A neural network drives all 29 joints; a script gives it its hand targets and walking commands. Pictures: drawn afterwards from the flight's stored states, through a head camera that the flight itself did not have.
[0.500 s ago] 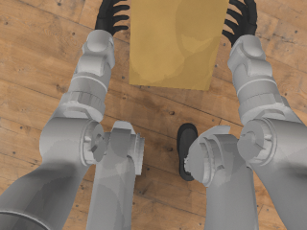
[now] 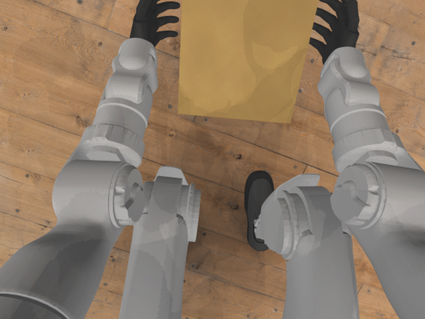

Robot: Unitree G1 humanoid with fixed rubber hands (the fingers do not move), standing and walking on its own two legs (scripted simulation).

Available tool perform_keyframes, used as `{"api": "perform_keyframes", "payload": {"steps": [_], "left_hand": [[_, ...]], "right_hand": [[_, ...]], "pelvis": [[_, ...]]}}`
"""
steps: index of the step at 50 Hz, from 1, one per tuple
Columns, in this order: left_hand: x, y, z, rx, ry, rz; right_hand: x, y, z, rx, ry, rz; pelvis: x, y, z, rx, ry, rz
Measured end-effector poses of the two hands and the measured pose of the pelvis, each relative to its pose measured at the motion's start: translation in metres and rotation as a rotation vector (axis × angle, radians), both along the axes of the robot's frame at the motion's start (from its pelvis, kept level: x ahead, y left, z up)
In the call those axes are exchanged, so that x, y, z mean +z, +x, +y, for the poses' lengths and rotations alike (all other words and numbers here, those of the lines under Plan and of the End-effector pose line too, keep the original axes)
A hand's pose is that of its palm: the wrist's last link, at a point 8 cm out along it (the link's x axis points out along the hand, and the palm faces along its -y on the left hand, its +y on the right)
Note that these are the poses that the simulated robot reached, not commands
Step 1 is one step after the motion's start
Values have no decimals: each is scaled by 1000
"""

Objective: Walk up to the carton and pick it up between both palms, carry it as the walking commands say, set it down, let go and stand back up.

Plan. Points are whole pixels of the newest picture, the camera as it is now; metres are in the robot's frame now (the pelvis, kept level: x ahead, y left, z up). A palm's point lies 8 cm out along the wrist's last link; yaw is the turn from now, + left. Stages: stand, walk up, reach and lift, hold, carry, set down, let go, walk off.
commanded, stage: set down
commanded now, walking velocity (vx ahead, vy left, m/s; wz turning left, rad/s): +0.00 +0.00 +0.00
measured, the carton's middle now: (237, 49) +0.53 -0.02 -0.26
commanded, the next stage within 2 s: none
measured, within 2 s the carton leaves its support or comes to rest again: rests again in 0.68 s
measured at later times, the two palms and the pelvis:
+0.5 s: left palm (147, 39) +0.51 +0.14 -0.18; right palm (336, 49) +0.51 -0.17 -0.17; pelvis +0.00 +0.00 +0.00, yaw +0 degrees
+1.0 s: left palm (121, 67) +0.47 +0.18 -0.20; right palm (333, 73) +0.48 -0.17 -0.19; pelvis -0.01 +0.01 -0.01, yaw -1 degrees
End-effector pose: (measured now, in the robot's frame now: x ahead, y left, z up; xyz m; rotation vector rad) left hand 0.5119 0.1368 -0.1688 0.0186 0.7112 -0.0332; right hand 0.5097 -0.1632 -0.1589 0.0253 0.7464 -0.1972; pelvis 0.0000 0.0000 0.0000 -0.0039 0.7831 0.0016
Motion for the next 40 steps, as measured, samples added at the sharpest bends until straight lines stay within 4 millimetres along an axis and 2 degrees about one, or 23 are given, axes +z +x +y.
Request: {"api": "perform_keyframes", "payload": {"steps": [25,29,33,37,40], "left_hand": [[-11,2,0,-18,6,-1],[-24,-10,1,-25,28,42],[-41,-32,7,-20,52,92],[-52,-53,24,13,73,114],[-52,-58,36,23,83,112]], "right_hand": [[-8,1,-2,28,-7,-6],[-17,-8,-2,56,-19,36],[-29,-20,-3,86,-39,98],[-35,-30,-9,76,-64,127],[-32,-29,-13,58,-71,104]], "pelvis": [[-3,3,1,1,-5,-18],[-3,2,1,0,-6,-27],[-2,0,0,-1,-6,-42],[-2,-3,1,-3,-6,-65],[-4,-7,2,-3,-9,-89]]}}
